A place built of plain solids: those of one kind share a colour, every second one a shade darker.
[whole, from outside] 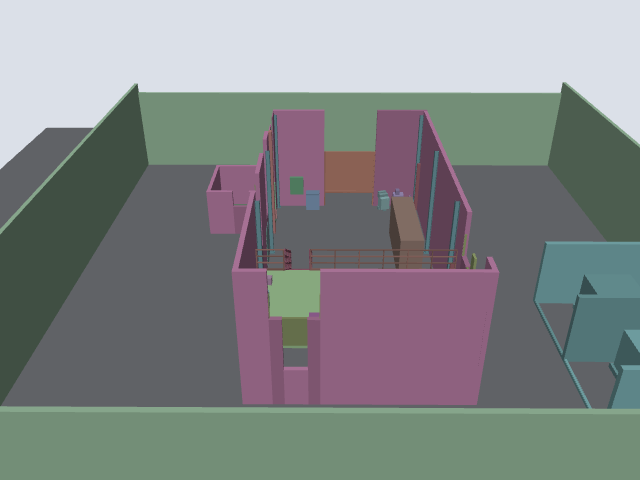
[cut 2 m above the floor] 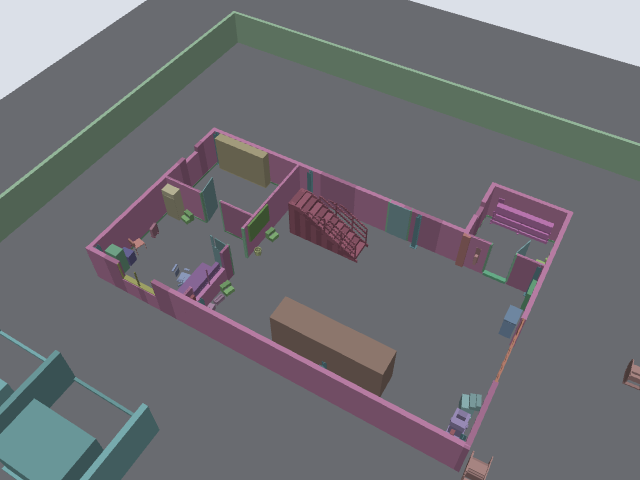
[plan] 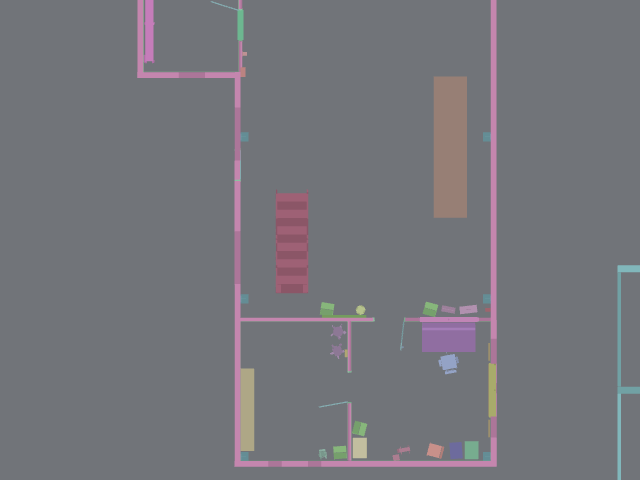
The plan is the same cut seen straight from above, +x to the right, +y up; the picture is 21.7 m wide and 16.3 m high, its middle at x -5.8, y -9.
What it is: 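An older electricity substation's switch hall at the yard's level, the gear in one rank over covered trenches, a store loft over its control and relay rooms, a battery room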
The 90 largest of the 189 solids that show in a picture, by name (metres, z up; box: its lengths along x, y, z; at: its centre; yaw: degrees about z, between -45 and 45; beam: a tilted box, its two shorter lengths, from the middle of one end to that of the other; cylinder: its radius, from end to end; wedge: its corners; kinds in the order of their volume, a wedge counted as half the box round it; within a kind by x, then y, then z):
{
 "yard_bound_1": {"box": [0.2, 28.66, 5.72], "at": [-17.97, -7.83, 2.81]},
 "yard_bound_2": {"box": [28.27, 0.2, 5.15], "at": [-3.93, -22.06, 2.52]},
 "yard_bound_3": {"box": [28.27, 0.2, 5.15], "at": [-3.93, 6.39, 2.52]},
 "yard_bound_4": {"box": [0.2, 28.66, 5.85], "at": [10.1, -7.83, 2.88]},
 "wall_1": {"box": [0.2, 3.7, 2.65], "at": [-11.9, -1.65, 1.27]},
 "wall_2": {"box": [1.41, 0.2, 2.65], "at": [-11.3, -3.4, 1.27]},
 "wall_3": {"box": [3.5, 0.2, 2.65], "at": [-10.25, 0.1, 1.27]},
 "wall_4": {"box": [0.91, 0.2, 1.75], "at": [-10.15, -3.4, 0.82]},
 "wall_5": {"box": [1.21, 0.2, 2.65], "at": [-9.1, -3.4, 1.27]},
 "wall_6": {"box": [0.2, 5.0, 6.05], "at": [-8.6, -14.2, 2.98]},
 "wall_7": {"box": [0.2, 1.21, 6.05], "at": [-8.6, -11.1, 2.98]},
 "wall_8": {"box": [0.2, 1.81, 2.45], "at": [-8.6, -9.6, 1.18]},
 "wall_9": {"box": [0.2, 2.41, 6.05], "at": [-8.6, -7.5, 2.98]},
 "wall_10": {"box": [0.2, 1.81, 2.45], "at": [-8.6, -5.4, 1.18]},
 "wall_11": {"box": [0.2, 1.21, 6.05], "at": [-8.6, -3.9, 2.98]},
 "wall_12": {"box": [0.06, 1.11, 6.05], "at": [-8.47, -2.8, 2.98]},
 "wall_13": {"box": [0.06, 1.16, 6.05], "at": [-8.47, -0.58, 2.98]},
 "wall_14": {"box": [1.16, 0.2, 6.05], "at": [-8.12, -16.6, 2.98]},
 "wall_15": {"box": [0.46, 0.2, 4.05], "at": [-7.33, -16.6, 1.98]},
 "wall_16": {"box": [2.91, 0.2, 6.05], "at": [-7.05, 0.1, 2.98]},
 "wall_17": {"box": [0.91, 0.2, 1.75], "at": [-6.65, -16.6, 0.82]},
 "wall_18": {"box": [3.7, 0.06, 2.65], "at": [-6.65, -11.73, 1.27]},
 "wall_19": {"box": [3.76, 0.06, 2.77], "at": [-6.62, -11.67, 1.33]},
 "wall_20": {"box": [0.46, 0.2, 4.05], "at": [-5.97, -16.6, 1.98]},
 "wall_21": {"box": [0.96, 0.2, 6.05], "at": [-5.28, -16.6, 2.98]},
 "wall_22": {"box": [0.06, 1.96, 2.65], "at": [-4.83, -15.52, 1.27]},
 "wall_23": {"box": [0.06, 1.75, 2.65], "at": [-4.83, -12.58, 1.27]},
 "wall_24": {"box": [0.06, 1.96, 2.65], "at": [-4.77, -15.52, 1.27]},
 "wall_25": {"box": [0.06, 1.75, 2.65], "at": [-4.77, -12.58, 1.27]},
 "wall_26": {"box": [0.88, 0.06, 2.77], "at": [-4.43, -11.67, 1.33]},
 "wall_27": {"box": [0.47, 0.06, 2.77], "at": [-2.68, -11.67, 1.33]},
 "wall_28": {"box": [5.0, 0.2, 6.05], "at": [-2.3, -16.6, 2.98]},
 "wall_29": {"box": [2.06, 0.06, 1.0], "at": [-1.43, -11.67, 0.45]},
 "wall_30": {"box": [2.81, 0.2, 6.05], "at": [-1.2, 0.1, 2.98]},
 "wall_31": {"box": [0.41, 0.06, 2.77], "at": [-0.2, -11.67, 1.33]},
 "wall_32": {"box": [0.2, 1.01, 6.05], "at": [0.1, -16.2, 2.98]},
 "wall_33": {"box": [0.2, 0.71, 4.05], "at": [0.1, -15.35, 1.98]},
 "wall_34": {"box": [0.2, 0.81, 1.05], "at": [0.1, -14.6, 0.47]},
 "wall_35": {"box": [0.2, 0.36, 1.05], "at": [0.1, -14.03, 0.47]},
 "wall_36": {"box": [0.2, 0.66, 1.05], "at": [0.1, -13.53, 0.47]},
 "wall_37": {"box": [0.2, 0.86, 4.05], "at": [0.1, -12.78, 1.98]},
 "wall_38": {"box": [0.2, 0.66, 6.05], "at": [0.1, -12.03, 2.98]},
 "wall_39": {"box": [0.2, 11.9, 6.05], "at": [0.1, -5.75, 2.98]},
 "yard_pen_1": {"box": [0.12, 3.88, 0.16], "at": [4.36, -16.16, 0.07]},
 "yard_pen_2": {"box": [0.12, 3.88, 0.16], "at": [4.36, -12.04, 0.07]},
 "yard_pen_3": {"box": [4.87, 0.24, 3.24], "at": [6.73, -18.22, 1.61]},
 "yard_pen_4": {"box": [4.87, 0.24, 3.24], "at": [6.73, -14.1, 1.61]},
 "yard_pen_5": {"box": [4.87, 0.24, 3.24], "at": [6.73, -9.98, 1.61]},
 "yard_pen_6": {"box": [2.13, 3.2, 0.22], "at": [7.08, -16.16, 0.16]},
 "yard_pen_7": {"box": [1.91, 2.98, 1.77], "at": [7.08, -16.16, 1.15]},
 "yard_pen_8": {"box": [2.28, 3.08, 0.22], "at": [7.08, -12.04, 0.16]},
 "yard_pen_9": {"box": [2.06, 2.86, 1.7], "at": [7.08, -12.04, 1.12]},
 "switchgear_row_1": {"box": [1.13, 4.8, 2.25], "at": [-1.37, -5.85, 1.2]},
 "raised_floor_deck_1": {"box": [8.56, 4.92, 0.2], "at": [-4.25, -14.07, 2.7]},
 "relay_cubicles_1": {"box": [0.46, 2.8, 2.2], "at": [-8.26, -14.76, 1.17]},
 "stair_openriser_1": {"box": [0.17, 0.28, 2.07], "at": [-7.21, -10.65, 0.98]},
 "stair_openriser_2": {"box": [1.0, 0.1, 2.07], "at": [-6.75, -10.76, 0.98]},
 "stair_openriser_3": {"box": [1.1, 0.3, 0.23], "at": [-6.75, -7.56, 0.06]},
 "stair_openriser_4": {"box": [0.17, 0.28, 2.07], "at": [-6.29, -10.65, 0.98]},
 "stair_openriser_5": {"box": [0.17, 0.28, 1.9], "at": [-6.29, -10.37, 0.9]},
 "stair_openriser_6": {"box": [0.17, 0.28, 1.72], "at": [-6.29, -10.09, 0.81]},
 "stair_openriser_7": {"box": [0.17, 0.28, 1.54], "at": [-6.29, -9.81, 0.72]},
 "beyond_cable_drum_1": {"box": [0.3, 0.68, 0.57], "at": [-6.51, 4.67, 0.46], "yaw": 2.9},
 "beyond_cable_drum_2": {"box": [0.55, 0.64, 0.3], "at": [-6.51, 4.67, 0.47], "yaw": 2.9},
 "beyond_cable_drum_3": {"box": [0.6, 0.68, 0.41], "at": [0.05, 0.69, 0.5], "yaw": 2.1},
 "beyond_cable_drum_4": {"box": [0.35, 0.68, 0.63], "at": [0.05, 0.69, 0.51], "yaw": 2.1},
 "beyond_cable_drum_5": {"box": [0.48, 0.68, 0.53], "at": [0.06, 0.69, 0.51], "yaw": 2.1},
 "charger_cubicle_1": {"box": [0.47, 0.7, 1.75], "at": [-4.45, -16.06, 0.83]},
 "battery_stand_1": {"box": [0.25, 2.49, 0.29], "at": [-11.61, -1.61, 0.47]},
 "battery_stand_2": {"box": [0.28, 2.59, 0.46], "at": [-11.59, -1.63, 0.97]},
 "wall_over_deck_1": {"box": [1.86, 0.1, 1.21], "at": [-6.65, -16.56, 3.38]},
 "wall_over_deck_2": {"box": [0.1, 0.41, 2.22], "at": [0.06, -14.03, 3.89]},
 "wall_over_deck_3": {"box": [0.1, 0.77, 2.22], "at": [0.06, -11.99, 3.89]},
 "roller_shutter_1": {"box": [2.86, 0.06, 2.66], "at": [-4.1, 0.12, 2.17]},
 "cupboard_steel_low_1": {"box": [0.92, 0.45, 1.05], "at": [-5.7, -16.21, 3.27]},
 "log_desk_1": {"box": [0.8, 0.48, 1.05], "at": [-6.28, -0.32, 0.47]},
 "filing_tall_1": {"box": [0.47, 0.62, 1.37], "at": [-0.66, -16.14, 0.64]},
 "pier_1": {"box": [0.17, 0.34, 6.05], "at": [-8.41, -3.3, 2.98]},
 "door_leaf_1": {"box": [0.99, 0.044, 1.94], "at": [-9.03, -1.05, 1.12], "yaw": -17.6},
 "door_leaf_2": {"box": [0.044, 1.0, 2.15], "at": [-8.5, -6.45, 1.02]},
 "door_leaf_3": {"box": [0.99, 0.044, 2.14], "at": [-5.35, -14.59, 1.02], "yaw": 10.2},
 "breaker_truck_1": {"box": [0.6, 0.5, 0.54], "at": [-1.18, -0.47, 0.46]},
 "breaker_truck_2": {"box": [0.61, 0.54, 0.33], "at": [-1.18, -0.47, 0.89]},
 "control_desk_1": {"box": [1.8, 0.27, 0.3], "at": [-1.43, -11.94, 0.92]},
 "control_desk_2": {"box": [1.8, 0.18, 0.29], "at": [-1.43, -11.89, 1.22]},
 "test_set_1": {"box": [0.54, 0.48, 0.66], "at": [-2.02, -0.48, 0.45], "yaw": 18.9},
 "distribution_board_1": {"box": [0.8, 0.18, 1.1], "at": [-7.24, -0.09, 1.4]},
 "pedestal_1": {"box": [0.42, 0.56, 0.65], "at": [-1.18, -16.15, 0.27], "yaw": 4.2},
 "earth_sticks_1": {"box": [1.5, 0.09, 1.04], "at": [-4.98, -11.59, 1.42]},
 "downpipe_1": {"box": [0.2, 0.14, 3.05], "at": [-0.1, -0.51, 1.49]}
}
